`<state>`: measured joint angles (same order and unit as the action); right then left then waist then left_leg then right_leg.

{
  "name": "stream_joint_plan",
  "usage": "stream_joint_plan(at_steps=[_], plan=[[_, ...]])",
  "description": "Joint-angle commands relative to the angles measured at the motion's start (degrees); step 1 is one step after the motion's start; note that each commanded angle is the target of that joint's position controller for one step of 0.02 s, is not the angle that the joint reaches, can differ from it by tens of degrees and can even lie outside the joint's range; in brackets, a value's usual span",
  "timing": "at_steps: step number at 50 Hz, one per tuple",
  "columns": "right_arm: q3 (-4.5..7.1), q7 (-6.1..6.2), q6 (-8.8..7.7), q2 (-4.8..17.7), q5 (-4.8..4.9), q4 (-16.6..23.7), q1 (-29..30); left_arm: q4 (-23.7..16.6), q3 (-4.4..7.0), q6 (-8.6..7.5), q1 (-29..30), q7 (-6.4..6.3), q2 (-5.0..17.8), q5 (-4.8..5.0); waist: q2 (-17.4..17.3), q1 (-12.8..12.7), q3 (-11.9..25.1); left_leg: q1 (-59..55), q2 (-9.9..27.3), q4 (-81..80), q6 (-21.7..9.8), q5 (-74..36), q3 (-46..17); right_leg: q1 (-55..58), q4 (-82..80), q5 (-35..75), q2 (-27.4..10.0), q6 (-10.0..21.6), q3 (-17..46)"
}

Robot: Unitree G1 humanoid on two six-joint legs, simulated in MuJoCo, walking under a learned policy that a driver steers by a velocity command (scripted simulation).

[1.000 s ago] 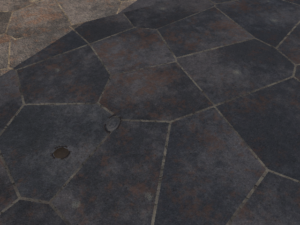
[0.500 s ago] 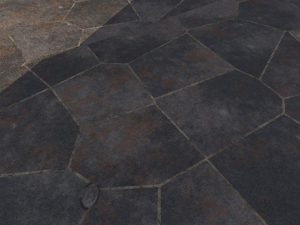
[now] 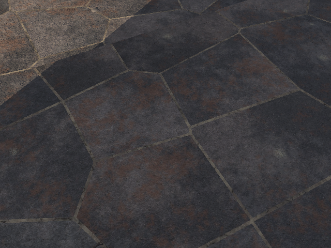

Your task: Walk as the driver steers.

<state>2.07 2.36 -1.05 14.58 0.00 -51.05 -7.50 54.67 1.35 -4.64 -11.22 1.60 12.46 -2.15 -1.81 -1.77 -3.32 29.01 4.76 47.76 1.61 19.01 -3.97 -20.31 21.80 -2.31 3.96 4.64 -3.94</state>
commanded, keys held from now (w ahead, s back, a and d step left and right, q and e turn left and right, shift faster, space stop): shift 0.02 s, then w+shift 0.42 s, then w+q+shift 0.48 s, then w+shift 0.08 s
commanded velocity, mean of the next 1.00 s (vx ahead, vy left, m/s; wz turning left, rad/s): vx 0.78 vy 0.00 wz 0.33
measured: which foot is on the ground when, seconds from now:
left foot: up 0.00-0.14, down 0.16-0.66, up 0.68-1.00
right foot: down 0.00-0.16, up 0.18-0.64, down 0.66-1.00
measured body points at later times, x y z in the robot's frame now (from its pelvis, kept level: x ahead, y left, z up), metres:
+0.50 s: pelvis +0.18 +0.02 +0.02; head +0.18 +0.05 +0.46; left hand +0.40 +0.25 -0.09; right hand +0.06 -0.22 -0.11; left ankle +0.05 +0.14 -0.73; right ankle +0.35 -0.18 -0.66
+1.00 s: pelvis +0.54 +0.00 -0.02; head +0.54 +0.03 +0.43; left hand +0.41 +0.24 -0.17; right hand +0.84 -0.17 -0.07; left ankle +0.69 +0.19 -0.67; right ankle +0.42 -0.18 -0.73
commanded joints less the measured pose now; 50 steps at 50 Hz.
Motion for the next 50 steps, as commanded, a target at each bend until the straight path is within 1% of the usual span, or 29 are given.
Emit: stream_joint_plan(at_steps=[1, 3, 4, 6, 7, 8, 9, 10, 12, 14, 16, 22, 26, 29, 30, 31, 32, 33, 34, 35, 36, 37, 38, 39, 40, 42, 44, 46, 50], plan=[[1.02, 0.23, 1.83, 3.40, -0.17, -1.57, -9.79, -3.87, 1.76, 0.34, 4.94, -1.05, 8.53, 0.74, 6.93, 4.12, 10.97, -17.47, -0.21, -5.95, -0.53, -7.98, 1.69, -4.27, -10.19, -3.53, -15.19, 8.53, 10.00], [1.80, -0.11, 1.43, 5.60, -0.39, -0.49, -7.08, -3.68, 3.42, 1.42, 3.68, -1.71, 13.23, 2.69, 10.22, 3.11, 8.01, -14.87, -2.54, -6.25, -1.91, -4.68, 5.38, -5.34, -14.44, -29.28, -16.37, 7.38, 15.30], [2.21, -0.44, 0.76, 6.59, -0.18, -0.13, -6.26, -3.88, 3.72, 1.79, 3.65, -2.27, 13.67, 3.39, 10.94, 3.32, 6.66, -13.59, -2.01, -6.89, -3.03, -2.21, 5.42, -5.30, -15.94, -36.23, -18.02, 7.06, 18.26], [2.33, -0.87, -0.55, 5.44, 0.25, -1.90, -8.95, -4.42, 3.55, 1.94, 4.54, -3.00, 11.71, 4.43, 9.44, 5.56, 5.13, -17.10, -2.01, -12.92, -5.64, 0.17, 6.39, -6.46, -15.19, -39.52, -17.92, 5.55, 18.71], [2.35, -0.98, -1.10, 4.49, 0.04, -4.22, -13.57, -5.12, 3.26, 1.96, 6.16, -3.15, 9.97, 4.81, 7.51, 7.75, 4.74, -21.37, -1.96, -17.54, -7.14, 1.73, 6.43, -8.74, -11.48, -38.66, -15.90, 3.81, 16.00], [2.65, -0.99, -1.81, 5.25, -0.44, -7.02, -20.25, -6.95, 2.48, 1.91, 9.60, -3.04, 6.50, 4.63, -1.10, 10.04, 2.87, -25.99, 3.36, -27.37, -9.67, 9.85, -2.10, -15.44, 2.14, -34.38, -10.87, 0.85, 9.87], [3.09, -0.98, -2.36, 7.48, 0.03, -7.65, -21.96, -8.31, 1.55, 1.02, 10.36, -2.36, 1.67, 4.63, -13.67, 8.49, 1.24, -31.44, 13.55, -35.58, -12.93, 20.72, -19.00, -27.80, 22.70, -25.75, -3.23, -2.33, -0.02], [3.31, -1.29, -3.49, 9.48, -0.40, -6.38, -19.92, -9.69, 2.14, -0.27, 11.21, -1.79, 4.26, 4.42, -13.60, 7.23, -1.91, -29.27, 17.88, -41.39, -16.35, 30.86, -32.71, -36.81, 29.45, -21.17, -4.11, -0.50, 5.77], [2.80, -1.68, -5.53, 6.92, -0.06, -3.48, -12.83, -8.68, 2.82, -1.33, 9.22, -1.05, 7.18, 4.00, -6.85, 3.55, -1.05, -29.66, 15.37, -40.60, -13.15, 21.00, -26.75, -38.56, 33.06, -10.75, -6.97, 0.07, 9.03], [2.64, -2.00, -5.75, 6.10, 0.71, -3.15, -13.24, -8.33, 3.21, -1.27, 9.65, -1.21, 7.04, 2.91, -4.73, 3.22, 1.46, -28.74, 12.44, -41.16, -10.89, 13.67, -19.16, -34.41, 30.87, -4.98, -8.16, -1.47, 8.02], [2.21, -1.89, -6.00, 4.70, 0.64, -4.17, -17.07, -8.53, 3.26, -0.79, 11.03, -1.19, 5.69, 2.93, -5.04, 4.16, 2.01, -27.54, 10.65, -42.06, -10.69, 7.66, -14.39, -31.66, 29.93, 0.02, -7.93, -2.92, 6.28], [1.92, -1.04, -5.91, 5.09, 0.54, -5.23, -23.59, -11.00, 3.00, -0.51, 17.70, -0.44, 3.98, 3.92, -6.25, 7.13, -1.36, -28.37, 9.78, -44.38, -10.46, -1.46, -6.31, -28.96, 21.32, 7.40, -8.30, -4.66, 3.76], [1.79, -0.66, -5.10, 4.92, 0.90, -5.45, -26.47, -13.76, 2.32, -2.11, 23.65, 1.35, 3.39, 4.58, -6.37, 8.74, -5.19, -27.57, 10.20, -43.06, -11.60, -4.83, -6.12, -23.37, 12.85, 5.98, -7.12, -5.34, 3.42], [2.55, -0.35, -4.29, 6.55, 1.65, -4.86, -25.62, -14.85, 2.21, -3.33, 23.81, 2.33, 4.81, 4.83, -8.08, 7.17, -6.52, -25.50, 11.18, -41.05, -11.94, -5.97, -6.91, -14.11, 7.47, 1.28, -5.78, -5.23, 3.43], [2.82, -0.39, -4.01, 7.06, 1.68, -4.74, -25.20, -14.74, 2.57, -3.57, 21.85, 2.35, 6.14, 4.91, -9.40, 5.60, -5.71, -25.41, 11.77, -39.11, -11.88, -10.38, -7.47, -9.67, 6.87, -1.80, -5.08, -4.97, 3.02], [2.86, -0.55, -3.87, 7.51, 1.20, -4.38, -24.17, -14.05, 3.62, -3.61, 16.90, 2.02, 8.61, 5.17, -10.54, 2.12, -2.49, -24.58, 11.32, -33.15, -11.14, -23.05, -6.62, -1.75, 7.21, -6.44, -3.73, -3.86, 2.13], [2.47, -0.81, -3.81, 6.73, 0.37, -3.39, -22.00, -10.60, 5.36, -3.47, 3.85, 1.17, 11.91, 5.64, -10.05, -4.50, 5.40, -19.87, 7.99, -18.91, -9.40, -33.67, -3.28, 14.52, 8.95, -7.94, -3.47, -2.07, 2.19], [1.81, -1.12, -4.12, 5.16, -0.89, -0.51, -19.60, -7.56, 6.71, -3.04, -11.93, 0.09, 16.43, 4.85, -3.56, -11.18, 18.39, -4.78, 4.93, 3.05, -7.62, -26.23, -1.86, 38.60, 12.82, -14.53, -14.20, 0.57, 13.29], [-0.45, -1.55, -6.06, -4.82, 1.19, 2.32, -26.22, -6.41, 7.47, -2.62, -17.14, 0.36, 22.00, 3.21, 19.13, -6.67, 32.10, 13.58, -3.75, 23.83, -5.29, 8.57, -2.19, 55.83, 1.92, -41.95, -28.79, 8.18, 43.79], [1.01, -1.05, -7.22, 0.64, 4.76, 2.50, -22.81, -6.57, 6.12, -2.70, -15.16, 0.43, 15.88, 2.31, 22.34, -7.18, 29.11, 19.16, -1.95, 33.10, -6.34, 8.40, -6.12, 50.05, -8.03, -49.89, -29.64, 7.61, 52.86], [1.83, -0.83, -7.10, 3.41, 5.09, 4.34, -15.38, -6.29, 4.85, -2.68, -11.21, 0.02, 11.24, 2.81, 18.73, -7.32, 17.55, 24.82, 0.52, 36.80, -7.03, 4.76, -3.95, 42.37, -7.65, -42.73, -28.32, 4.78, 42.84], [1.88, -0.67, -6.57, 3.01, 3.83, 4.72, -12.16, -5.78, 4.20, -2.49, -8.65, -0.13, 8.83, 2.76, 11.07, -6.12, 12.52, 23.66, 3.22, 36.64, -7.45, 1.22, -2.65, 34.20, -6.75, -33.06, -27.01, 3.40, 33.71], [2.31, -0.77, -5.79, 2.35, 2.80, 4.88, -10.99, -5.28, 3.63, -2.28, -4.96, -0.07, 6.48, 1.90, 7.94, -3.49, 8.14, 20.10, 5.11, 33.22, -7.41, -2.39, -2.25, 25.37, -7.26, -24.44, -24.38, 2.53, 25.97], [2.32, -1.40, -4.46, 0.09, 2.74, 5.26, -12.13, -4.51, 2.91, -2.14, -2.33, 0.00, 3.70, 0.87, 9.24, -0.62, 5.45, 16.70, 6.74, 31.50, -7.65, -4.58, -2.63, 19.14, -7.95, -19.20, -22.33, 1.64, 19.41], [2.12, -1.99, -3.02, -2.08, 3.22, 6.00, -12.44, -3.93, 2.79, -1.92, -0.57, -0.04, 2.53, 0.97, 10.48, 0.98, 3.26, 15.11, 7.81, 30.23, -7.84, -4.53, -2.38, 15.51, -9.01, -15.41, -21.67, 0.92, 14.17], [2.17, -2.40, -0.89, -2.74, 3.39, 8.16, -10.83, -3.45, 2.84, -1.79, 1.63, -0.31, 2.83, 1.72, 9.13, 2.83, -1.16, 15.97, 8.64, 28.64, -7.37, -4.49, -1.57, 10.57, -11.61, -9.60, -21.61, 0.41, 6.79], [2.34, -2.58, -0.14, -1.32, 2.46, 10.67, -8.21, -3.77, 3.13, -1.89, 3.05, -0.89, 4.91, 1.27, 7.13, 4.30, -4.09, 17.69, 8.22, 24.79, -6.30, -10.06, -1.25, 8.07, -13.76, -5.02, -20.73, 1.09, 1.03], [2.35, -3.33, 0.04, 0.48, 1.86, 12.46, -5.40, -4.45, 3.55, -2.11, 3.19, -1.56, 7.29, 1.01, 5.13, 4.83, -5.87, 17.30, 7.26, 18.76, -6.01, -17.02, 0.85, 7.88, -15.76, -2.44, -19.25, 1.12, -4.44], [1.51, -5.37, -1.19, 1.38, 1.42, 14.91, 3.25, -3.33, 4.30, -2.16, -4.42, -1.86, 12.30, 2.04, -1.40, 1.89, -8.89, 10.98, 2.85, 1.27, -8.90, -23.49, 6.34, 13.80, -18.17, 7.41, -19.39, 1.17, -9.97]])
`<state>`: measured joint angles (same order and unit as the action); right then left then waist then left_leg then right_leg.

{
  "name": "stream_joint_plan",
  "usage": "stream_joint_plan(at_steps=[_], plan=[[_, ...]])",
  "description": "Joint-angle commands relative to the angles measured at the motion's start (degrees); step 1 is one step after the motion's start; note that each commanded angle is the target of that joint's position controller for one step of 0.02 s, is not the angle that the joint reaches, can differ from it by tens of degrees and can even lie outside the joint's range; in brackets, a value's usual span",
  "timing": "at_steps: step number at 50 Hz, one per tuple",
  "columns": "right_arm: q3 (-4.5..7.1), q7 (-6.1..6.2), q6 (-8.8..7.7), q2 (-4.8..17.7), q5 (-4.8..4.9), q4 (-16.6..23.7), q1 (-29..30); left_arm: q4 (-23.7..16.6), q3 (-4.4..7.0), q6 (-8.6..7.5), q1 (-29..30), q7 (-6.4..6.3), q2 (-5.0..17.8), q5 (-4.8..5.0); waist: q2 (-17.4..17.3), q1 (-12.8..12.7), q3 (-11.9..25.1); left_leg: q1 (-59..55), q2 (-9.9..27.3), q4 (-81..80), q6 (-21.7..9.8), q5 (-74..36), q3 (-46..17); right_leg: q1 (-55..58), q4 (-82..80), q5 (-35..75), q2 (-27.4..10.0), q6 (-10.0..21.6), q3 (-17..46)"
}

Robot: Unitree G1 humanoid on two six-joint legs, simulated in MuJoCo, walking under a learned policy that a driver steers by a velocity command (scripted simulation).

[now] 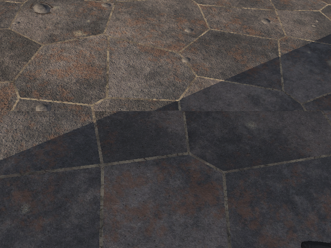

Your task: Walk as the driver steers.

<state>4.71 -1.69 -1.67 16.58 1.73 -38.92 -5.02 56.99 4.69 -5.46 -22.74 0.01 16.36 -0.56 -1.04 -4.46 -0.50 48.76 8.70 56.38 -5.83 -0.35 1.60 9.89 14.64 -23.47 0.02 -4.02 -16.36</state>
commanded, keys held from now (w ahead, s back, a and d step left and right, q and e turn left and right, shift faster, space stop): w+shift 0.20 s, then w+e+shift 0.68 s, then w+shift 0.12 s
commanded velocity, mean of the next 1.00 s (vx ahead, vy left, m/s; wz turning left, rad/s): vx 1.00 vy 0.00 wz -0.40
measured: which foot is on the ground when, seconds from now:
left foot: up 0.00-0.10, down 0.12-0.62, up 0.64-0.98, down 1.00-1.00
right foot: down 0.00-0.12, up 0.14-0.58, down 0.60-1.00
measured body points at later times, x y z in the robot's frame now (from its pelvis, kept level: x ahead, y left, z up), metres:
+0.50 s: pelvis +0.45 +0.04 +0.00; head +0.46 +0.04 +0.45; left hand +0.64 +0.28 -0.09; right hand +0.44 -0.22 -0.13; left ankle +0.27 +0.10 -0.72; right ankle +0.72 -0.11 -0.64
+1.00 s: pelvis +0.93 -0.03 +0.00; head +0.94 -0.05 +0.45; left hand +1.06 +0.21 -0.11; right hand +1.09 -0.35 -0.02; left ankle +1.16 +0.04 -0.70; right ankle +0.74 -0.03 -0.71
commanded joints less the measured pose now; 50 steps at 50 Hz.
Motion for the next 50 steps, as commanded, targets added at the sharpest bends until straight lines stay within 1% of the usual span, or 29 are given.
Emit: stream_joint_plan(at_steps=[1, 3, 5, 6, 7, 8, 9, 10, 11, 12, 14, 18, 22, 25, 27, 29, 30, 31, 32, 33, 34, 35, 36, 39, 42, 44, 46, 48, 50], plan=[[-0.92, -1.75, -0.96, 0.22, -0.35, 3.57, 2.15, -5.50, 1.23, -0.97, 5.83, -0.36, 10.19, 0.77, -1.47, 4.91, -11.42, -10.87, -3.39, -10.06, -2.28, -2.21, 3.20, -12.95, -9.26, 40.69, -16.23, 10.15, 1.76], [0.37, -2.18, -1.18, 3.52, 0.19, 4.71, 1.28, -5.21, 1.73, 0.34, 3.60, -0.84, 13.56, 0.70, 3.69, 7.89, -7.13, -15.36, -8.69, -11.62, -4.15, 6.36, 7.04, -3.53, 0.72, 71.61, -18.04, 10.55, 1.60], [3.89, -1.56, -0.48, 10.37, 0.71, -0.21, -19.17, -5.73, 1.59, 1.64, 6.51, -1.01, 14.61, 0.46, 7.54, 19.37, 4.56, -41.77, -12.97, -16.55, -7.14, 8.33, 7.59, -7.55, 25.68, 84.22, -17.26, 10.40, 2.27], [5.53, -0.07, 0.37, 14.26, 0.99, -3.98, -29.34, -6.36, 0.52, 1.09, 6.59, -1.19, 11.38, 0.42, 2.36, 22.19, 9.29, -62.56, -9.35, -16.32, -7.59, 10.65, -1.59, -24.09, 47.26, 58.66, -12.69, 8.24, 3.45], [5.52, -0.12, -0.46, 18.58, 0.20, -3.69, -24.44, -8.45, -2.60, -1.23, -2.67, -0.04, -0.34, 2.07, -20.84, 9.73, 15.46, -76.25, 6.30, -30.67, -17.74, 32.53, -37.88, -47.18, 73.83, -2.48, 1.01, 5.64, 9.21], [3.43, -0.79, -1.55, 10.72, -0.58, -2.98, -25.37, -8.75, -1.88, -4.11, 1.88, 0.54, 5.11, 4.01, -11.19, 12.95, 22.38, -75.33, 8.10, -40.23, -15.71, 43.18, -49.86, -49.40, 75.46, -2.60, -0.73, 8.79, 23.39], [2.65, -0.93, -2.57, 8.55, -1.47, -3.25, -23.96, -11.29, -1.29, -4.76, 10.05, 0.60, 6.40, 6.23, -7.64, 13.25, 11.81, -67.43, 8.51, -42.66, -13.55, 37.29, -45.16, -53.23, 74.30, -1.01, -2.06, 9.85, 22.72], [2.27, -1.23, -3.75, 7.90, -1.58, -3.76, -20.12, -12.76, -1.91, -4.85, 13.48, 0.16, 4.44, 5.61, 1.15, 10.24, 4.70, -57.08, 7.41, -42.92, -12.34, 29.13, -38.99, -53.05, 69.47, 1.54, -4.85, 10.17, 22.89], [1.17, -1.28, -4.54, 4.26, -2.26, -3.79, -15.54, -11.76, -1.89, -3.87, 13.93, -0.03, 3.41, 4.21, 4.55, 7.78, 3.01, -49.42, 5.50, -42.25, -10.25, 25.22, -31.07, -49.67, 65.13, 4.37, -7.68, 10.64, 23.27], [0.56, -1.11, -5.01, 2.71, -3.35, -3.23, -12.02, -10.54, -1.75, -2.43, 9.13, 0.55, 2.97, 4.13, 1.82, 4.33, 1.78, -42.88, 4.75, -42.31, -9.59, 23.70, -26.49, -45.93, 63.37, 7.29, -9.51, 10.35, 24.40], [0.02, -0.84, -5.64, 1.20, -2.46, -3.78, -10.45, -8.85, -1.38, 0.34, 6.29, 0.75, 2.71, 3.84, 0.66, 2.52, -1.43, -36.27, 3.72, -45.49, -7.64, 20.66, -18.48, -44.61, 59.24, 8.97, -11.20, 8.98, 24.73], [0.53, 0.88, -6.57, 2.76, -2.75, -5.63, -13.45, -11.03, -1.74, 1.73, 14.82, 0.25, 1.87, 3.10, 0.85, 5.13, -7.70, -35.92, 0.72, -50.50, -2.85, 5.94, -3.20, -52.96, 46.11, 23.38, -9.53, 6.67, 24.58], [0.11, 2.52, -7.19, 3.09, -2.96, -6.60, -16.70, -13.44, -2.05, 0.24, 21.88, 2.35, 1.08, 2.58, 1.54, 7.80, -8.41, -39.07, -1.47, -53.14, 1.94, -3.15, 7.84, -49.25, 30.36, 42.05, -5.83, 7.22, 16.24], [0.21, 3.32, -6.17, 4.98, -3.00, -7.15, -18.30, -14.97, -1.79, -0.56, 24.05, 4.16, 1.72, 2.90, -0.19, 7.46, -8.15, -48.42, -0.54, -50.55, 4.92, -22.73, 11.36, -46.69, 22.85, 41.38, -1.45, 9.33, 11.02], [0.95, 4.19, -4.42, 8.40, -3.42, -6.67, -18.00, -15.77, -0.51, -0.46, 20.90, 4.59, 4.43, 3.80, -4.32, 4.26, -3.31, -56.73, 1.05, -41.39, 6.67, -51.67, 11.94, -42.03, 23.27, 34.43, 3.52, 10.98, 5.48], [1.99, 5.07, -2.66, 11.81, -3.38, -5.35, -13.10, -13.79, 1.83, 1.56, 6.07, 4.06, 9.53, 4.47, -10.05, -5.36, 3.52, -56.49, 3.69, -21.85, 6.45, -73.02, 11.45, -27.54, 27.95, 23.48, 5.83, 13.58, 4.90], [2.08, 4.59, -2.75, 12.36, -3.06, -3.53, -7.03, -10.01, 3.81, 3.13, -10.07, 3.17, 13.65, 3.99, -9.20, -13.46, 8.68, -47.68, 3.15, -3.49, 5.49, -69.28, 9.78, -10.14, 27.04, 22.08, 3.63, 16.33, 10.95], [0.50, 2.85, -4.31, 6.51, -2.24, -2.67, -1.77, -7.43, 3.38, 4.65, -16.75, 1.87, 12.85, 3.44, 4.48, -15.45, 6.81, -33.23, -6.74, 23.70, 5.42, -14.81, 9.42, -1.36, 24.46, 19.99, 0.65, 17.73, 18.44], [-2.70, 1.17, -6.89, -5.59, -0.77, 1.42, -11.45, -9.61, 2.26, 3.23, -9.41, 2.63, 11.86, 0.76, 24.48, -0.64, 8.89, -6.20, -15.94, 43.28, 7.21, 34.24, -2.61, 10.23, 18.73, 4.55, -7.13, 28.64, 47.94], [-3.12, 0.22, -9.51, -1.07, 0.51, 3.88, -9.56, -12.19, 1.30, 2.06, -5.81, 2.84, 7.78, 0.17, 16.40, -1.75, 13.59, -0.22, -14.53, 41.66, 2.88, 30.05, -11.34, 10.53, 3.80, -14.12, -12.32, 30.81, 66.02], [-2.25, 0.14, -10.39, 2.79, 1.61, 5.24, -4.20, -12.91, 1.01, 0.87, -5.73, 2.96, 5.77, -0.05, 6.34, -1.56, 7.73, -0.23, -11.87, 35.39, 0.57, 25.68, -11.32, 3.98, -1.63, -16.84, -12.24, 27.35, 65.97], [-2.02, 0.69, -10.33, 2.81, 0.85, 5.36, -3.42, -13.67, 0.81, 0.03, -2.00, 3.51, 5.35, 0.34, -5.15, 2.70, 3.03, -3.09, -9.25, 28.51, 0.28, 21.45, -11.00, -6.09, -2.53, -14.89, -11.23, 25.22, 62.82], [-2.06, 1.30, -9.62, 2.58, -0.79, 5.02, -3.78, -15.28, 0.68, -0.52, 2.44, 3.52, 5.43, 0.71, -7.06, 5.51, 0.53, -6.89, -7.68, 24.06, 1.41, 19.72, -11.27, -15.31, -1.84, -9.82, -9.09, 25.32, 59.38], [-1.32, 2.52, -7.02, 4.46, -2.24, 4.98, -5.70, -17.45, 0.26, -0.36, 6.09, 1.81, 5.10, 1.47, -3.81, 8.66, -3.01, -13.07, -4.05, 12.23, 5.96, 18.27, -9.70, -29.20, -2.58, 2.94, -2.50, 24.16, 47.01], [-2.48, 2.89, -6.72, 1.14, -3.70, 10.14, 7.01, -16.87, 0.15, 0.13, 2.59, -0.33, 4.58, 2.64, -0.23, 3.33, -5.90, -18.95, -5.75, -8.35, 9.03, 3.84, -5.27, -36.76, -1.65, 14.53, 3.01, 21.60, 38.26], [-2.55, 2.54, -6.79, -0.49, -2.87, 12.21, 11.29, -16.08, 0.60, 0.96, 0.47, -0.71, 5.30, 2.86, 3.25, 0.20, -4.27, -25.45, -9.24, -19.60, 9.53, -5.14, -3.39, -38.04, 0.01, 14.89, 4.79, 18.64, 37.10], [-1.41, 2.24, -7.10, 0.77, -1.60, 12.92, 10.71, -14.70, 0.76, 1.55, -1.89, -0.76, 5.10, 2.89, 5.56, -1.03, -0.77, -31.86, -11.05, -23.56, 10.08, -11.38, -3.09, -34.87, 1.78, 16.03, 3.30, 17.68, 38.19], [0.84, 1.82, -7.99, 4.85, -0.80, 10.52, 3.44, -15.03, 0.60, 1.58, 0.12, -0.93, 4.00, 1.66, 8.95, 2.60, 3.78, -37.40, -10.15, -19.91, 8.27, -13.64, -5.17, -27.20, 9.15, 27.44, 1.15, 15.97, 37.94], [3.46, 1.73, -8.56, 9.12, 0.51, 7.65, -11.95, -17.53, 1.25, 1.71, 8.01, -0.11, 6.54, 0.43, 10.14, 14.66, 9.65, -48.53, -10.58, -18.92, 5.60, -3.13, -2.76, -22.98, 27.54, 52.87, 0.67, 12.84, 36.12]])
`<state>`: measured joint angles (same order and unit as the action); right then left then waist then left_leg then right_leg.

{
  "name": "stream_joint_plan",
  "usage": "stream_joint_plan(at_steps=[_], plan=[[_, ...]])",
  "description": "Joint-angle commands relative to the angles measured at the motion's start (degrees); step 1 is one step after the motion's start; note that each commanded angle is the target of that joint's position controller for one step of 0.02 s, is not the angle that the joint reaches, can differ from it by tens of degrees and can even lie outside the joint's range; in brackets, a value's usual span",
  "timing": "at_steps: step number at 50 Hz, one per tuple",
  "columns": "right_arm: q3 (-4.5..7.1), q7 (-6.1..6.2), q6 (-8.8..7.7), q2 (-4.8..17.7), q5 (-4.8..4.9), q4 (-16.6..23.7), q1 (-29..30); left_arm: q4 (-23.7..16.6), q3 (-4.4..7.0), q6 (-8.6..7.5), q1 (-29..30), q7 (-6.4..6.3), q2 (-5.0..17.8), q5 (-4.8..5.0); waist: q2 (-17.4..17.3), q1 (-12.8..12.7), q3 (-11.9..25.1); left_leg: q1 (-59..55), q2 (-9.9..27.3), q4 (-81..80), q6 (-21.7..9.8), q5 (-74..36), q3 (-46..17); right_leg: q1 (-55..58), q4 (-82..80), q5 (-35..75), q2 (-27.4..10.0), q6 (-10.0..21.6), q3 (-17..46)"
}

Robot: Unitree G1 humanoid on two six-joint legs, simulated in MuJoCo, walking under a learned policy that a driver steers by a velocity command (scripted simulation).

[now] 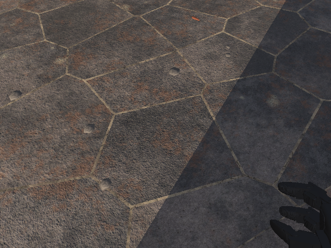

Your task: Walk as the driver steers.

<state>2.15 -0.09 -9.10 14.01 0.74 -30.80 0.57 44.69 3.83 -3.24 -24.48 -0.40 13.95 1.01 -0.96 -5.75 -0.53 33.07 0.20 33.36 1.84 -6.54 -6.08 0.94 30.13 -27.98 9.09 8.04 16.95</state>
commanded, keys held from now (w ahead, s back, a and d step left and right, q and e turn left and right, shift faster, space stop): w+shift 0.28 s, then w+q+shift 0.72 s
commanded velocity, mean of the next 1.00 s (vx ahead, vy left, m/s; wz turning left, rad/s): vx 1.00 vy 0.00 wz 0.36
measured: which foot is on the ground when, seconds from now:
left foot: down 0.00-0.52, up 0.54-0.90, down 0.92-1.00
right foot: down 0.00-0.00, up 0.02-0.48, down 0.50-0.90, up 0.92-1.00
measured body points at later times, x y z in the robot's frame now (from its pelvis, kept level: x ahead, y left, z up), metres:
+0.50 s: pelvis +0.48 -0.05 -0.08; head +0.50 -0.05 +0.37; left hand +0.80 +0.12 -0.08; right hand +0.33 -0.28 -0.20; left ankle +0.17 +0.17 -0.70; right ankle +0.62 -0.19 -0.80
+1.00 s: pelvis +0.93 +0.01 -0.14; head +0.94 +0.03 +0.31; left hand +0.94 +0.30 -0.25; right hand +1.17 -0.19 -0.22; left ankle +0.99 +0.07 -0.83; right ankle +0.82 -0.21 -0.68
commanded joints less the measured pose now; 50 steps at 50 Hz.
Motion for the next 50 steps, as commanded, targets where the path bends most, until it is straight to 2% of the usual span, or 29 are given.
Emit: stream_joint_plan(at_steps=[1, 2, 3, 4, 5, 6, 10, 12, 14, 19, 21, 23, 25, 26, 27, 28, 29, 30, 32, 34, 37, 41, 44, 45, 46, 47, 48, 49, 50], plan=[[6.14, 0.54, -0.42, 12.43, 2.03, -3.44, -31.02, -7.27, 1.25, -0.88, 13.75, 1.06, 7.43, -2.52, 6.29, 22.89, 14.56, -45.62, 1.07, 2.55, -4.68, 14.97, 2.06, -21.70, 30.12, 52.01, -6.86, -0.38, 1.01], [5.61, -0.09, -0.11, 14.91, 0.64, -5.14, -32.93, -5.96, -1.15, -1.19, 0.09, 1.34, -3.51, -2.04, -19.26, 14.08, 18.14, -57.97, 14.03, 3.86, -13.34, 21.96, -18.97, -36.59, 54.42, -4.74, 1.08, -2.29, -0.02], [5.15, -1.29, -0.47, 14.62, -0.55, -5.86, -33.55, -5.37, -2.26, -1.86, -7.72, 1.17, -2.64, 3.82, -33.02, 10.64, 18.91, -60.30, 23.32, -12.02, -21.29, 34.88, -47.15, -50.39, 64.69, -7.56, -0.57, -2.80, -2.93], [4.69, -1.18, 0.01, 8.69, 0.76, -6.74, -32.51, -6.73, -1.61, -1.78, 3.68, 0.75, 3.10, 3.95, -17.56, 13.94, 8.46, -55.25, 21.26, -17.97, -19.76, 49.03, -48.74, -59.01, 63.69, -1.50, -5.33, -1.45, -5.81], [3.95, -1.17, 0.47, 6.72, 0.37, -7.42, -29.81, -9.70, -1.19, -2.03, 15.63, 0.59, 5.41, 2.12, -2.31, 15.07, -0.13, -45.10, 18.28, -17.78, -17.59, 43.11, -40.69, -58.93, 60.32, 3.42, -6.97, -0.92, -7.75], [3.38, -1.51, 0.38, 6.52, -0.30, -8.42, -27.41, -11.22, -1.58, -2.12, 19.11, 0.85, 3.95, 0.65, 2.86, 12.65, -3.71, -35.75, 16.95, -17.29, -17.39, 34.70, -34.63, -55.12, 56.60, 4.70, -8.27, -0.74, -7.45], [1.71, -1.48, 0.89, 4.62, 0.94, -10.77, -20.73, -12.59, -2.37, -1.64, 17.61, 2.24, 2.65, 0.47, -2.00, 4.74, -5.69, -20.95, 11.51, -21.41, -15.91, 24.13, -18.23, -46.38, 35.76, 9.87, -15.54, -2.06, -8.47], [2.43, -0.77, 1.17, 8.18, 0.94, -11.19, -21.43, -14.08, -2.82, -2.35, 21.10, 2.77, 3.65, -1.51, -0.28, 5.79, -5.64, -17.27, 10.07, -23.60, -15.90, 17.48, -12.45, -42.38, 24.72, 19.97, -16.28, -3.84, -11.68], [3.15, -0.58, 1.04, 11.42, 1.28, -12.82, -23.93, -14.92, -3.58, -3.00, 24.39, 3.59, 2.40, -1.26, 0.54, 6.93, -3.96, -15.38, 9.03, -24.54, -14.27, 15.70, -6.90, -34.35, 17.78, 29.99, -14.59, -4.04, -14.27], [1.66, 0.44, 3.52, 5.44, 2.03, -18.04, -35.53, -18.48, -2.22, -5.71, 36.92, 5.33, 4.80, -1.60, 0.28, 13.18, -7.13, -30.55, 8.79, -15.77, -10.06, 15.28, -6.08, -40.60, 2.34, 45.26, -13.66, -2.32, -12.68], [2.17, 0.45, 5.14, 7.19, 1.26, -19.09, -36.95, -17.62, -1.78, -6.55, 35.39, 5.61, 4.50, -0.15, -3.44, 12.81, -6.23, -29.79, 8.43, -12.99, -9.04, 10.63, -6.38, -28.49, -1.63, 44.64, -11.50, -3.95, -13.74], [2.62, 0.40, 6.03, 9.17, 0.86, -19.79, -36.86, -15.14, 0.56, -6.24, 26.34, 4.88, 8.92, 0.67, -5.67, 8.22, -1.97, -34.62, 7.19, 0.43, -7.98, -1.56, -7.58, -19.97, -4.34, 40.85, -11.34, -5.14, -14.45], [3.57, 0.04, 6.17, 11.19, -0.52, -18.18, -30.17, -9.15, 2.44, -4.78, 2.22, 3.19, 11.41, 0.45, -5.14, -5.33, 8.58, -15.84, 4.18, 30.42, -4.02, 0.44, -6.86, 12.27, -0.01, 41.82, -16.53, -5.62, -12.65], [1.58, 0.04, 4.47, 3.60, -1.79, -16.79, -28.50, -5.78, 1.81, -4.06, -7.36, 2.57, 12.36, -0.83, 9.70, -7.54, 14.30, 5.81, -0.31, 52.56, -3.24, 42.17, -8.17, 32.15, 13.44, 49.93, -21.92, -7.24, -8.84], [0.29, 0.34, 2.32, -0.44, 0.44, -15.99, -40.84, -5.77, 2.41, -3.05, -7.26, 2.64, 16.25, -2.81, 28.69, 0.57, 25.65, 14.39, 0.34, 64.38, -3.29, 47.36, -11.01, 40.22, 18.74, 69.99, -30.93, -2.77, 3.36], [-0.46, 0.60, 0.76, 0.47, 4.28, -12.25, -36.39, -3.61, 4.35, -2.14, -10.82, 3.13, 18.72, -3.12, 29.95, -2.75, 32.70, 19.78, 1.05, 65.86, -2.49, 38.63, -8.03, 40.07, 1.92, 34.62, -36.87, 4.34, 21.79], [0.78, 1.47, 1.12, 3.95, 5.39, -11.87, -27.06, -3.05, 3.69, -2.15, -6.83, 2.72, 13.74, -3.59, 13.53, -3.15, 20.34, 21.92, 2.91, 60.04, -2.02, 31.30, -3.20, 27.02, -8.50, 13.68, -34.42, 6.07, 20.09], [0.80, 2.76, 2.20, 4.29, 3.81, -10.52, -21.43, -2.66, 2.29, -3.12, 0.54, 2.75, 10.36, -3.48, 5.49, -0.87, 10.12, 20.33, 4.97, 60.50, -2.27, 26.63, -0.78, 13.09, -12.84, 14.07, -33.78, 5.47, 17.22], [0.67, 2.32, 5.06, 0.27, 0.92, -10.65, -22.63, 0.54, 1.06, -4.34, 6.39, 2.64, 5.05, -2.73, 5.16, 6.21, 1.76, 13.66, 9.79, 56.26, -2.60, 23.28, -2.16, -5.82, -7.76, 36.26, -33.22, 3.86, 6.27], [1.31, 0.97, 7.29, -0.12, 2.22, -8.75, -19.59, 1.12, -0.10, -4.11, 13.52, 1.95, 1.81, -1.61, 7.88, 9.51, -3.02, 10.70, 12.70, 46.00, -3.09, 23.50, -3.05, -15.33, -13.00, 30.77, -30.29, -0.75, -6.79], [0.68, -0.50, 7.71, 0.08, 0.47, -4.08, -12.97, 0.91, 0.22, -4.09, 16.40, -0.30, 4.74, -1.42, 6.65, 10.16, -6.47, 10.73, 12.04, 32.36, -3.29, 14.20, -0.28, -16.42, -17.55, 37.13, -27.28, -2.42, -18.86], [1.48, -3.19, 7.13, 3.46, 0.60, -2.54, -8.22, 1.05, 2.06, -3.10, 11.38, -1.90, 12.41, -1.29, 0.58, 9.48, -3.78, -2.39, 2.77, 17.18, -7.90, 3.38, 12.49, -9.17, -15.76, 57.74, -21.90, -5.12, -30.46], [4.86, -3.60, 8.15, 10.91, 1.72, -4.91, -21.76, -0.30, 3.37, -1.49, 11.32, -2.03, 17.71, -0.51, 7.43, 18.75, 4.45, -23.79, -4.12, 18.23, -11.92, 13.07, 16.86, -6.88, 8.71, 92.71, -23.88, -5.32, -29.89], [7.23, -3.11, 8.64, 15.29, 1.56, -9.28, -36.23, -1.98, 3.34, -1.85, 15.72, -1.44, 17.50, 0.00, 5.27, 26.10, 8.80, -43.93, -3.47, 11.40, -15.20, 8.21, 12.93, -17.25, 28.10, 85.97, -21.86, -5.97, -28.57], [7.91, -1.90, 9.47, 16.78, 1.87, -11.95, -38.36, -3.34, 1.43, -3.55, 19.60, -0.92, 9.61, 0.31, -12.44, 25.74, 2.07, -50.97, -0.87, 3.29, -18.54, 2.94, 4.27, -34.24, 60.95, 18.35, -6.87, -9.15, -28.62], [5.18, -2.42, 8.14, 17.82, 0.08, -6.82, -28.20, -7.32, -1.25, -6.56, 6.50, 0.17, 2.98, -0.68, -25.07, 9.74, 9.67, -56.64, 8.40, -1.33, -27.68, 9.40, -27.48, -49.48, 71.50, -6.90, -4.30, -7.99, -14.87], [4.92, -2.31, 6.94, 13.80, -0.93, -4.27, -28.22, -9.77, -0.76, -8.49, 10.07, 1.17, 8.53, 0.70, -17.22, 12.33, 17.31, -59.06, 14.13, -14.32, -31.14, 36.13, -44.13, -53.53, 66.84, -3.02, -5.40, -5.95, -6.53], [4.81, -2.39, 5.24, 12.33, -1.27, -5.13, -27.72, -10.79, -0.24, -8.71, 16.17, 1.06, 10.08, 2.41, -5.13, 11.02, 5.91, -48.61, 13.85, -20.23, -27.65, 40.10, -45.37, -55.12, 59.72, 0.09, -6.82, -4.97, -7.93], [4.36, -2.55, 3.97, 11.14, -0.90, -4.81, -22.84, -9.96, -0.27, -7.97, 17.03, 0.54, 9.23, 1.39, 3.62, 7.19, 2.12, -38.15, 12.76, -19.63, -24.83, 37.87, -41.52, -50.50, 51.79, 3.92, -9.79, -4.75, -7.49]])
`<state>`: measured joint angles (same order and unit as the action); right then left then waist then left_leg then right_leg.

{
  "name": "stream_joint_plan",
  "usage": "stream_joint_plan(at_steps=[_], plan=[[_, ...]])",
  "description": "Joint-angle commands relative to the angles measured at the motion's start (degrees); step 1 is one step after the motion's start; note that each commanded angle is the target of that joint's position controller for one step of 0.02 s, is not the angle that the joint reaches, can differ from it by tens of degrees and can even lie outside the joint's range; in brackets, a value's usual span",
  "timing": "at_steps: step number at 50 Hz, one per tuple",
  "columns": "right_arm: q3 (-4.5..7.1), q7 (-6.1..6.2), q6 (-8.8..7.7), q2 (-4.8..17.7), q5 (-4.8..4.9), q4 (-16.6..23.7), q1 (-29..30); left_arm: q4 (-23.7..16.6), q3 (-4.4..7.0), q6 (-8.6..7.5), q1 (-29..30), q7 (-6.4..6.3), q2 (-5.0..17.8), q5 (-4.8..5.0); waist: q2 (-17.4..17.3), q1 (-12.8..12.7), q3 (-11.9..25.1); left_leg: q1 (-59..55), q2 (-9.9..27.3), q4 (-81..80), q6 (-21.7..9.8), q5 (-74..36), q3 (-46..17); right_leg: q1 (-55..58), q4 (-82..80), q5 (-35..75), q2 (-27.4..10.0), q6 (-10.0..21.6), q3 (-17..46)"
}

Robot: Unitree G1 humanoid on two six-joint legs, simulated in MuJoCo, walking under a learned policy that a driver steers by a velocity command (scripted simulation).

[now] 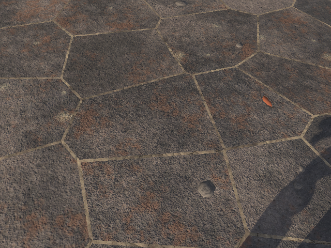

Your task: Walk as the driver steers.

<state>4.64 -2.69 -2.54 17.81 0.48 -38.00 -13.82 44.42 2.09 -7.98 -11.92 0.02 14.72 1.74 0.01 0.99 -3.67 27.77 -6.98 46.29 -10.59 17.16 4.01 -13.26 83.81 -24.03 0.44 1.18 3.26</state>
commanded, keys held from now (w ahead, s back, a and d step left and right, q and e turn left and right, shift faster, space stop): w+q+shift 0.04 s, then w+shift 0.24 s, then w+e+shift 0.72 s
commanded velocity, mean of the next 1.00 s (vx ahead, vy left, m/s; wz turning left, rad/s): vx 1.00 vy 0.00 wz -0.23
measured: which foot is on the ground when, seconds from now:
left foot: down 0.00-0.36, up 0.38-0.76, down 0.78-1.00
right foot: up 0.00-0.32, down 0.34-0.78, up 0.80-1.00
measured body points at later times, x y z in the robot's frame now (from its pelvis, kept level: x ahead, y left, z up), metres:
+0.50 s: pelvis +0.46 -0.07 +0.04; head +0.49 -0.06 +0.49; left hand +0.48 +0.21 -0.08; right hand +0.65 -0.30 -0.06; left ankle +0.36 +0.05 -0.59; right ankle +0.52 -0.14 -0.69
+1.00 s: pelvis +0.90 -0.04 +0.04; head +0.91 -0.05 +0.49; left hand +1.15 +0.19 -0.04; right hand +0.87 -0.34 -0.07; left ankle +0.90 +0.11 -0.69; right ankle +0.90 -0.15 -0.60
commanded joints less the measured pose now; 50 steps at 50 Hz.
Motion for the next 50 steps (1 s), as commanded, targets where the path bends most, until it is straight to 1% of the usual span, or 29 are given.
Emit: stream_joint_plan(at_steps=[1, 4, 7, 9, 13, 15, 17, 18, 19, 20, 21, 22, 23, 24, 27, 32, 35, 37, 38, 39, 40, 41, 42, 43, 44, 45, 46, 48, 50], plan=[[1.49, -0.06, -3.09, 6.73, -0.43, 3.33, -4.02, -8.16, 1.54, -2.08, 2.88, -0.03, 7.64, -0.81, 4.92, -2.71, 2.37, -22.79, 17.09, -30.97, -10.97, 8.95, -46.15, -30.34, -6.74, 1.91, -2.73, 1.23, 6.71], [0.67, 1.87, -2.98, 4.72, 0.37, 3.83, -1.09, -7.55, 1.91, 0.73, 2.55, -0.06, 7.65, -2.20, 2.50, -5.18, -0.13, -8.09, 11.76, -31.83, -9.07, -2.21, -32.39, -21.42, -20.36, 5.53, -5.38, -2.63, 4.32], [0.12, 3.95, -2.70, 3.01, 1.17, 1.38, -4.59, -11.55, -0.11, 0.91, 14.45, 0.51, 1.94, -3.32, 1.14, 0.16, -2.15, -0.57, 6.66, -31.96, -5.33, -10.40, -20.11, -14.46, -38.78, 26.79, -4.22, -4.01, -1.48], [0.47, 3.75, -2.71, 3.80, 1.12, -0.20, -7.86, -13.04, -0.29, 0.80, 18.48, 1.22, 0.78, -2.54, -0.86, 3.68, -1.59, 0.46, 7.30, -33.12, -3.67, -6.01, -19.40, -8.57, -46.68, 36.91, -2.24, -3.87, -3.36], [0.81, 3.39, -2.51, 3.77, 1.70, -3.42, -12.52, -15.24, 1.58, -0.15, 22.48, 1.67, 5.18, -0.46, -4.09, 5.80, -1.95, -17.63, 12.74, -30.05, -2.46, -11.17, -22.98, -14.51, -55.71, 32.83, -2.18, -1.65, -1.36], [1.43, 3.61, -1.63, 5.71, 0.63, -4.02, -11.70, -14.13, 3.17, -0.50, 16.41, 1.69, 8.23, -0.07, -6.95, 1.75, 1.69, -27.60, 15.03, -24.21, -1.03, -36.01, -21.58, -12.58, -55.40, 25.93, -0.30, 0.71, -4.02], [1.46, 2.91, -0.98, 7.42, -1.66, -2.46, -5.30, -9.34, 5.03, 0.65, -4.95, 0.85, 12.06, 0.71, -9.59, -10.56, 13.70, -23.65, 13.17, -1.32, 1.96, -58.68, -16.07, 10.02, -49.91, 20.59, -0.43, 5.02, -5.75], [0.09, 2.79, -1.60, 2.73, -2.30, -0.79, -4.25, -6.07, 4.75, 1.47, -19.34, 0.73, 13.73, -0.60, 0.78, -14.62, 23.04, -8.16, 8.44, 22.83, 3.99, -39.75, -13.77, 30.19, -47.02, 6.97, -6.91, 9.36, 7.61], [-1.74, 2.00, -2.93, -2.94, 1.23, -1.11, -15.89, -3.41, 5.03, 0.91, -19.53, 2.36, 15.77, -1.04, 30.48, -6.06, 28.16, 10.71, -0.70, 39.62, 7.98, 8.74, -13.01, 41.39, -65.21, -14.88, -18.33, 19.55, 46.44], [-1.62, 1.96, -3.89, 1.58, 2.24, -0.94, -12.51, -5.07, 3.72, 1.32, -14.24, 2.32, 9.06, -0.63, 20.70, -7.00, 19.86, 18.82, 4.85, 39.36, 6.33, 6.61, -14.19, 38.96, -70.57, -26.11, -17.40, 17.38, 52.41], [-1.81, 1.65, -4.80, 3.04, 2.10, 0.91, -3.01, -5.72, 3.27, 1.79, -12.13, 1.83, 6.85, -1.53, 9.94, -8.15, 12.06, 19.23, 6.50, 37.43, 5.84, 4.00, -13.09, 30.69, -69.50, -16.05, -15.60, 15.64, 42.48], [-2.08, 1.92, -5.71, 2.27, 0.51, 2.79, 3.40, -5.40, 3.46, 1.65, -11.07, 2.27, 7.94, -1.95, -1.25, -6.80, 6.97, 17.03, 7.48, 32.22, 5.60, 2.67, -12.03, 21.53, -69.77, -5.15, -12.74, 14.46, 36.91], [-1.81, 2.21, -6.20, 1.95, -1.03, 3.71, 5.62, -5.26, 3.25, 1.31, -9.88, 2.58, 7.50, -2.04, -3.48, -4.82, 5.90, 14.55, 8.82, 26.13, 5.90, 1.36, -12.33, 16.79, -69.95, 2.26, -10.46, 14.50, 32.62], [-1.86, 2.05, -6.25, 1.04, -1.20, 3.88, 4.88, -4.94, 2.74, 1.25, -9.09, 2.53, 6.34, -2.23, -1.06, -2.46, 5.11, 11.92, 9.68, 22.05, 6.48, 0.37, -12.51, 13.44, -70.80, 6.12, -8.29, 14.76, 29.40], [-2.17, 2.40, -5.93, 0.57, -1.55, 4.64, 6.30, -3.48, 2.13, 1.43, -10.58, 1.83, 4.98, -0.03, 1.19, -0.62, 1.67, 10.84, 10.39, 10.90, 9.73, 1.39, -10.98, 7.29, -72.66, 12.42, -7.00, 16.11, 25.77], [-3.13, 1.25, -7.10, -1.04, -1.20, 8.99, 20.72, -2.53, 2.96, 2.37, -13.56, -0.23, 7.48, 0.31, 2.70, -4.94, -2.76, -4.19, 5.98, -11.54, 12.79, -22.77, -7.60, -9.01, -75.70, 14.62, -3.30, 12.69, 20.03], [-1.73, 1.53, -7.01, 1.41, 0.22, 10.16, 23.20, -0.72, 2.87, 2.88, -16.97, -0.40, 6.47, 1.53, 4.23, -5.71, -1.69, -10.51, 5.03, -17.73, 12.94, -25.68, -9.77, -5.16, -72.61, 14.44, -3.78, 10.20, 22.20], [-0.33, 2.01, -7.18, 3.82, 0.98, 10.39, 21.86, 0.13, 3.08, 3.57, -17.64, -0.56, 6.27, 1.54, 5.61, -3.98, 0.06, -12.94, 4.42, -20.22, 11.82, -20.08, -9.56, 1.22, -66.25, 25.78, -4.22, 8.57, 23.02], [0.84, 2.47, -7.31, 5.69, 0.99, 9.81, 16.96, -0.03, 3.37, 3.94, -16.74, -0.42, 7.03, 1.19, 6.08, -0.63, 3.79, -18.47, 4.32, -20.46, 10.55, -16.87, -8.69, 3.15, -58.51, 37.01, -3.02, 6.95, 21.60], [1.78, 3.09, -7.10, 7.31, 1.19, 8.43, 6.28, -1.46, 3.48, 4.32, -13.87, -0.07, 7.97, -0.03, 6.57, 5.47, 11.78, -31.67, 8.43, -17.25, 8.27, -13.96, -10.77, -0.56, -45.59, 40.79, -1.80, 5.13, 19.61], [2.71, 4.17, -6.11, 10.76, 1.12, 6.44, -9.15, -4.03, 2.50, 4.30, -12.11, -0.06, 4.96, -2.26, 1.11, 11.12, 23.44, -50.58, 18.35, -13.01, 5.57, -3.05, -20.13, -10.71, -26.50, 29.62, 1.07, 4.14, 15.59], [2.70, 2.73, -5.79, 13.79, -0.10, 3.85, -11.24, -5.83, -0.08, 3.62, -21.89, 0.06, -1.58, 1.36, -25.35, 4.54, 33.35, -65.15, 33.50, -23.59, -4.28, 18.97, -53.79, -28.72, -7.79, -7.29, 4.98, 2.13, 10.02], [1.90, 2.56, -5.26, 7.44, 0.01, 4.51, -9.71, -4.49, 0.31, 4.05, -18.77, -0.93, 3.12, 2.89, -20.95, 6.49, 25.34, -59.91, 31.31, -27.79, -2.54, 30.52, -56.70, -36.45, -1.80, -3.81, -0.95, 2.32, 7.87], [1.14, 3.03, -4.67, 3.87, 0.13, 3.74, -7.29, -5.44, 1.01, 4.21, -11.03, -1.03, 5.92, 1.85, -13.73, 7.91, 14.87, -51.96, 28.41, -28.45, -0.12, 22.28, -45.00, -39.65, -1.58, 0.68, -2.52, 2.31, 5.20], [0.90, 3.10, -4.16, 3.60, -0.56, 2.45, -5.85, -6.27, 1.25, 4.35, -6.24, -0.89, 6.11, 0.49, -4.48, 6.84, 8.54, -42.97, 26.50, -28.98, 0.91, 8.20, -36.09, -37.85, -3.10, 3.60, -4.54, 2.17, 3.60], [0.64, 2.96, -3.88, 2.62, -1.64, 1.26, -4.29, -7.53, 1.43, 4.37, -2.75, -0.45, 5.15, -0.50, -1.31, 5.22, 4.38, -35.63, 24.22, -30.30, 1.35, -0.01, -29.74, -35.89, -5.51, 5.21, -6.02, 2.45, 3.05], [0.21, 2.91, -4.05, 1.40, -2.33, 0.30, -2.42, -8.45, 1.46, 5.00, -3.27, 0.21, 3.68, 0.19, -4.01, 2.40, 3.00, -30.48, 23.58, -31.34, 1.27, -3.49, -25.43, -33.53, -6.61, 5.60, -8.00, 2.53, 3.60], [-0.27, 2.23, -4.29, -1.03, -0.84, -1.20, 0.29, -10.07, 0.93, 6.70, -2.23, 0.82, 1.22, 1.44, -5.21, 0.00, 0.90, -24.89, 23.16, -33.73, 1.89, -7.30, -18.00, -33.62, -8.42, 3.84, -10.62, 2.45, 3.12], [0.21, 2.33, -4.55, 1.03, -0.13, -1.83, 2.93, -11.93, 0.42, 7.26, -0.27, 1.34, 1.05, 0.58, -4.08, -1.88, -1.54, -21.08, 23.85, -36.40, 1.80, -12.81, -12.24, -35.32, -11.25, 8.28, -11.97, 1.36, 2.93]])
Next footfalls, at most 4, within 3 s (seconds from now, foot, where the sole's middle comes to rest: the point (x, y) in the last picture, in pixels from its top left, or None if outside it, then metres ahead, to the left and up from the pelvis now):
0.34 right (202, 228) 0.56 -0.13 -0.73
0.78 left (144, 149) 0.94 0.10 -0.73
1.22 right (222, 102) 1.26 -0.31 -0.73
1.70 left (210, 48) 1.74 -0.30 -0.73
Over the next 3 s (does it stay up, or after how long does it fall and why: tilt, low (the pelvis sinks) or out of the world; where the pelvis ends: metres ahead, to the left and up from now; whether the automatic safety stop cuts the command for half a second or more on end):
stays up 1.89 -0.38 0.04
